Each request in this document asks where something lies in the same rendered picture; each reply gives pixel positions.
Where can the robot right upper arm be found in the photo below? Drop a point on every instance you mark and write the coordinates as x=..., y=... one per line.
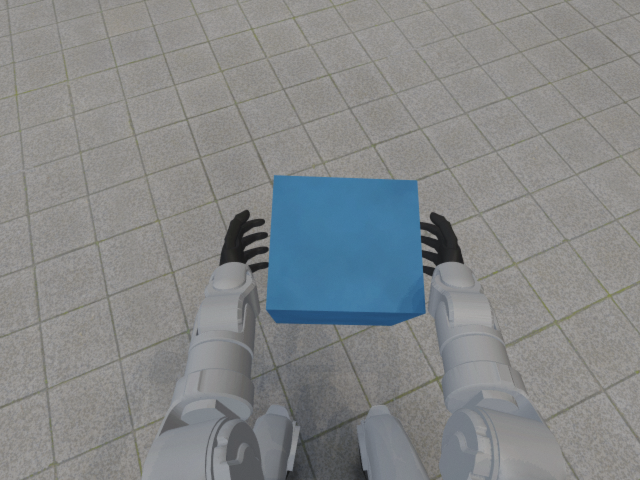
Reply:
x=484, y=444

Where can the right robot hand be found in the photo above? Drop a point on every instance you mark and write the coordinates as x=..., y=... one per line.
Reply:
x=446, y=246

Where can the robot left shin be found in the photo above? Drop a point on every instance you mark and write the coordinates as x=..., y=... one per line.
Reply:
x=277, y=409

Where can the robot left upper arm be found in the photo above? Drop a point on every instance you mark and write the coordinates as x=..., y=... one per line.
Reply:
x=224, y=448

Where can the left robot forearm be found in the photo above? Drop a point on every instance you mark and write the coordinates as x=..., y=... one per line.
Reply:
x=217, y=381

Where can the right robot forearm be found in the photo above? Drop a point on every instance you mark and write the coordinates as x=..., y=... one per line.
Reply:
x=476, y=365

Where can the robot left thigh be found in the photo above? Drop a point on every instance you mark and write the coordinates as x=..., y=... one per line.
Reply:
x=277, y=437

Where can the carton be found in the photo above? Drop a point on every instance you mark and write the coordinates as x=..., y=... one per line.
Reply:
x=345, y=251

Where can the left robot hand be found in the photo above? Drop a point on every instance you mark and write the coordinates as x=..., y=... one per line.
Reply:
x=235, y=243

